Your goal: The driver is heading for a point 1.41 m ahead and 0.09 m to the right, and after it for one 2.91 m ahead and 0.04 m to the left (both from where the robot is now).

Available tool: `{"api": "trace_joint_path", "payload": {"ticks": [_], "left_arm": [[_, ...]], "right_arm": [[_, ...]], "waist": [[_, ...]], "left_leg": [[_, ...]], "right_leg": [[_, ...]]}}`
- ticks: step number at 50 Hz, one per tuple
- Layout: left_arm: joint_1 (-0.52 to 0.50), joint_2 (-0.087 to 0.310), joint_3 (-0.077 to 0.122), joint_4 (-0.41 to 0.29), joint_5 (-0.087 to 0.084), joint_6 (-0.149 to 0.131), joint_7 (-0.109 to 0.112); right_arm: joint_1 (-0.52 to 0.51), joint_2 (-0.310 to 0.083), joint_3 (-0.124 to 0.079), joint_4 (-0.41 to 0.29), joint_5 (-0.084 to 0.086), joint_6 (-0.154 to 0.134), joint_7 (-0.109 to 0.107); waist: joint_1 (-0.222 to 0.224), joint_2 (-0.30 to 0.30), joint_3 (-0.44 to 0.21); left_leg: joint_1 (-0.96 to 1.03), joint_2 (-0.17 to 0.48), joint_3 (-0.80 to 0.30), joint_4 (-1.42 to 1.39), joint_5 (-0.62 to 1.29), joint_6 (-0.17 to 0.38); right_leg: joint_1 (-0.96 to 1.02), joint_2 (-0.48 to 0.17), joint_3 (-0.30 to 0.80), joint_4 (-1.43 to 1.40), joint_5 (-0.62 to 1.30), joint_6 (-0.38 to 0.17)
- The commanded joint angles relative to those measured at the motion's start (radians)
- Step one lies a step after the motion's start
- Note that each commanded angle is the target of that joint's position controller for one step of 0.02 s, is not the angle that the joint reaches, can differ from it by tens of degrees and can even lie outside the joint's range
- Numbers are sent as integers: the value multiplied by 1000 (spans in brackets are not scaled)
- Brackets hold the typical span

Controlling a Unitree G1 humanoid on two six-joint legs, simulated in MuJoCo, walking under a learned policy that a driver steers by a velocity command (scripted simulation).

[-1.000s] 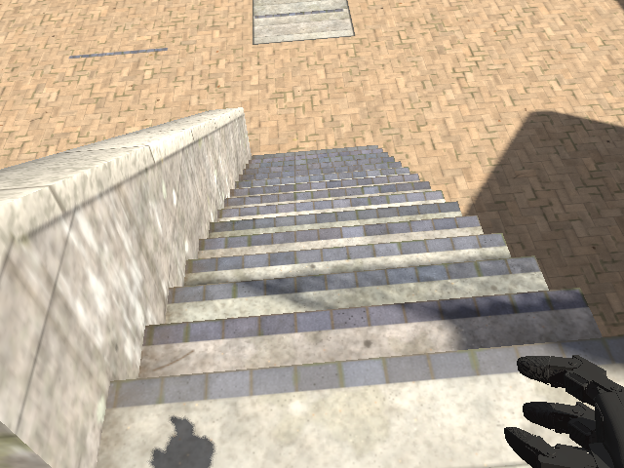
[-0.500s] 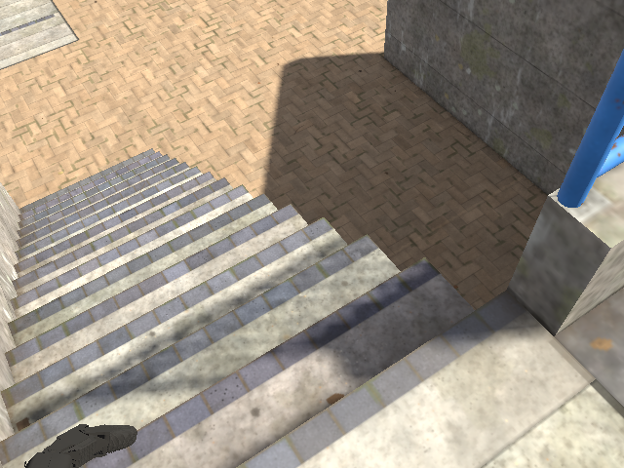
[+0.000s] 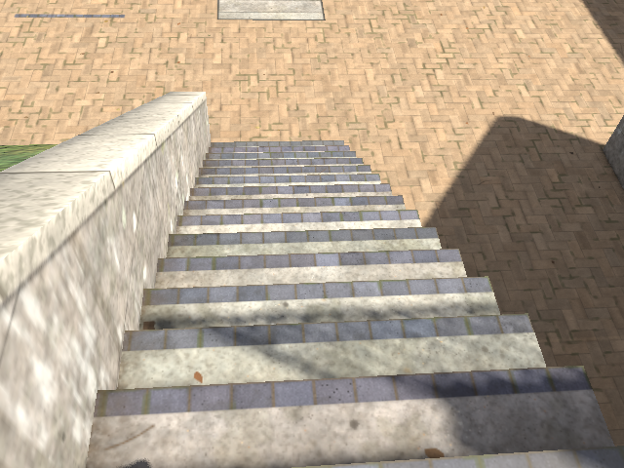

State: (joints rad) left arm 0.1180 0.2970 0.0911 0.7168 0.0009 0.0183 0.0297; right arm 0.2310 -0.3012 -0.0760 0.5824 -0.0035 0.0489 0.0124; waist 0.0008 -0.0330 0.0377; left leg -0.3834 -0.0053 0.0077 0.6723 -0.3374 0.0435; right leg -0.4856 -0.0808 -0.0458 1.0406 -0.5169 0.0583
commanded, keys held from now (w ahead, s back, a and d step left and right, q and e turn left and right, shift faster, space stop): q+shift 0.24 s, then shift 0.06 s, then e+shift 0.38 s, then w+e+shift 0.32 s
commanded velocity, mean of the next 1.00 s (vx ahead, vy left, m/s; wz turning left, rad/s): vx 0.15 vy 0.00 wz -0.03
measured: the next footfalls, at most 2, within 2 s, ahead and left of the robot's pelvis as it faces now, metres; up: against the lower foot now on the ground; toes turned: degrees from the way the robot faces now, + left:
right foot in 0.36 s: +0.12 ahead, -0.09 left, +0.00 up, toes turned +25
left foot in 0.74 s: +0.01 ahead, +0.12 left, +0.00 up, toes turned -2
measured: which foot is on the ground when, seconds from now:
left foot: down 0.00-0.38, up 0.40-0.72, down 0.74-1.00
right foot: up 0.00-0.34, down 0.36-0.74, up 0.76-1.00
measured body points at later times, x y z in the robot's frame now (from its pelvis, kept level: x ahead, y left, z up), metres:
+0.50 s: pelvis +0.02 -0.02 +0.01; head +0.05 -0.03 +0.46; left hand +0.08 +0.27 -0.08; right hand +0.27 -0.21 -0.08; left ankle -0.02 +0.11 -0.70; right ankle +0.08 -0.11 -0.72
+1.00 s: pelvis +0.05 +0.01 +0.02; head +0.05 +0.03 +0.47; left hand +0.25 +0.27 -0.07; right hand +0.07 -0.29 -0.08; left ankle -0.03 +0.12 -0.72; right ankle +0.13 -0.17 -0.61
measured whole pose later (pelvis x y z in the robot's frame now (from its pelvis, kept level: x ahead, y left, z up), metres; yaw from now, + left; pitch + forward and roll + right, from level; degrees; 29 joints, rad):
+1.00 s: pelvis +0.05 +0.01 +0.02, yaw -7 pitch +1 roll +0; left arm 0.25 0.34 0.09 0.59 -0.04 0.01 0.00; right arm 0.37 -0.30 -0.05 0.75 -0.02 -0.09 -0.02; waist -0.06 -0.03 -0.04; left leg -0.03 0.01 0.09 0.35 -0.34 0.02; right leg -0.79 -0.05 0.10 1.20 -0.07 0.04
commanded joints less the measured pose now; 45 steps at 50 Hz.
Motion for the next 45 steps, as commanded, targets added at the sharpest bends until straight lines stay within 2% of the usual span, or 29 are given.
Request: {"api": "trace_joint_path", "payload": {"ticks": [1, 2, 3, 5, 9, 10, 12, 15, 17, 18, 19, 20, 21, 22, 23, 24, 25, 26, 28, 31, 34, 35, 36, 37, 38, 39, 40, 42, 45], "left_arm": [[-104, 78, 24, -115, 5, -25, 26], [-82, 94, 30, -111, 20, -25, 32], [-66, 87, 29, -109, 22, -27, 26], [-46, 65, 21, -99, 11, -30, 16], [-79, 41, 6, -104, 5, -34, 6], [-88, 45, 5, -106, 5, -37, -3], [-87, 63, 12, -102, 4, -41, -17], [-44, 83, 15, -87, 3, -38, -38], [12, 76, 11, -70, 13, -43, -47], [2, 71, 6, -76, 28, -45, -47], [-31, 97, -3, -105, 52, -44, -46], [-89, 81, -21, -95, 73, -46, -48], [-139, 25, -36, -119, 55, -52, -53], [-126, 25, -35, -120, 34, -48, -53], [-103, 74, -20, -118, 14, -37, -48], [-79, 133, -1, -122, -4, -27, -40], [-44, 177, 15, -125, -10, -13, -31], [1, 193, 24, -124, -12, -6, -23], [45, 182, 31, -131, -17, 8, -12], [51, 164, 37, -153, -26, 25, 2], [29, 160, 46, -173, -36, 39, 11], [25, 161, 47, -177, -55, 41, 13], [-3, 154, 41, -189, -68, 43, 16], [24, 109, 27, -197, -59, 42, 15], [18, 52, 13, -229, -57, 25, 8], [-18, 116, 24, -248, -44, 1, 2], [-2, 149, 31, -231, -38, -7, -5], [75, 124, 26, -195, -23, -9, -15], [70, 90, 8, -212, -34, -19, -30]], "right_arm": [[42, -195, -61, -60, 13, -38, -17], [-6, -170, -49, -69, 27, -30, -25], [-26, -159, -43, -75, 25, -22, -38], [-27, -151, -41, -78, 17, -12, -51], [-28, -175, -51, -87, 24, -2, -64], [-32, -182, -53, -88, 16, 2, -64], [-23, -201, -58, -83, 16, 8, -61], [-56, -177, -43, -95, 17, 10, -56], [-81, -140, -23, -86, 21, 10, -50], [-35, -94, -5, -66, 14, 6, -49], [45, -15, 22, -44, -16, 2, -48], [66, -48, 13, -55, -18, -9, -49], [59, -108, -1, -27, -30, -21, -55], [1, -132, -9, -15, -28, -30, -54], [-38, -118, -9, -5, -30, -33, -55], [-73, -110, -9, -14, -29, -37, -55], [-97, -94, -5, -14, -14, -41, -55], [-103, -96, -6, -8, -1, -46, -54], [-108, -80, -5, 3, 16, -52, -56], [-103, -71, -6, 25, 29, -66, -53], [-67, -76, -14, 54, 41, -83, -38], [-16, -86, -21, 71, 43, -88, -31], [50, -88, -27, 99, 45, -90, -30], [110, -153, -46, 111, 31, -87, -35], [102, -236, -58, 102, -6, -89, -20], [14, -230, -58, 79, -41, -107, -15], [-44, -173, -44, 59, -25, -119, -26], [-38, -126, -23, 58, 4, -129, -41], [45, -116, -9, 76, -8, -146, -37]], "waist": [[-28, 142, -111], [-2, 143, -112], [16, 151, -131], [21, 136, -155], [7, 154, -153], [5, 154, -149], [-2, 185, -144], [-2, 222, -164], [18, 218, -177], [2, 169, -175], [-49, -41, -195], [-115, -250, -117], [-96, -190, -88], [-64, -131, -81], [-47, -93, -79], [-23, -97, -64], [-7, -100, -63], [11, -90, -64], [24, -110, -79], [23, -130, -127], [7, -159, -165], [-19, -144, -202], [-64, -115, -200], [-80, -2, -198], [-63, 272, -122], [-39, 254, -11], [-24, 210, 22], [-18, 178, -4], [-50, 158, 27]], "left_leg": [[308, 255, -413, -306, 464, 219], [275, 232, -388, -291, 493, 195], [240, 204, -370, -283, 513, 186], [229, 168, -358, -273, 490, 178], [200, 138, -437, -262, 353, 174], [176, 133, -458, -261, 327, 170], [162, 130, -522, -263, 300, 167], [161, 126, -552, -231, 350, 155], [130, 104, -518, -191, 320, 121], [95, 65, -486, -168, 195, 80], [50, -46, -364, 4, -113, 16], [28, -99, -257, 63, -296, -53], [37, -21, -229, 119, -248, -104], [36, -14, -195, 91, -173, -124], [24, -18, -164, 39, -135, -134], [-7, -20, -149, 31, -109, -140], [-27, -38, -131, 49, -136, -143], [-52, -55, -118, 63, -159, -144], [-97, -64, -128, 78, -173, -146], [-75, -70, -145, 45, -142, -137], [37, -81, -138, -96, -74, -110], [137, -71, -133, -193, -16, -91], [307, -37, -112, -339, 80, -57], [523, 145, -256, -381, -60, 10], [502, 343, -569, -472, -320, 96], [374, 412, -632, -501, -397, 133], [366, 363, -531, -503, -352, 105], [408, 290, -374, -482, -215, 50], [370, 253, -224, -490, -120, 53]], "right_leg": [[-325, 56, 141, 223, 43, -18], [-293, 59, 151, 190, 100, -12], [-242, 75, 147, 179, 143, -5], [-199, 109, 142, 89, 203, 7], [-123, 157, 159, -159, 225, 17], [-87, 168, 162, -211, 224, 16], [-38, 184, 178, -290, 222, 6], [65, 163, 165, -382, 211, -15], [212, 124, 132, -551, 344, -46], [297, 66, 184, -643, 447, -74], [363, -118, 406, -718, 576, -140], [223, -207, 589, -765, 617, -298], [190, -191, 612, -779, 507, -323], [210, -132, 540, -754, 446, -292], [244, -80, 502, -729, 381, -258], [273, -70, 517, -714, 377, -251], [298, -55, 524, -698, 410, -253], [329, -51, 541, -696, 418, -260], [389, -48, 587, -690, 431, -270], [427, -41, 625, -679, 516, -263], [395, -17, 647, -672, 528, -238], [341, 6, 645, -684, 308, -217], [188, 55, 603, -672, 11, -177], [-74, 141, 485, -509, -172, -115], [-314, 261, 301, -233, -59, -100], [-408, 139, 301, -127, 64, -90], [-425, 115, 269, -66, 160, -81], [-429, 90, 220, 71, 270, -50], [-472, 43, 148, 199, 374, -29]]}}
Over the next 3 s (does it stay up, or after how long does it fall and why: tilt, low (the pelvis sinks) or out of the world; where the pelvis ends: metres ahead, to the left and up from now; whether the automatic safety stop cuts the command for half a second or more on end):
stays up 0.29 -0.13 0.01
